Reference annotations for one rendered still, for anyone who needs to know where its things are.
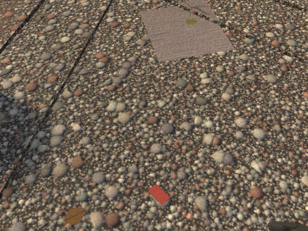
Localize robot right hand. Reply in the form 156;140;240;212
268;221;308;231

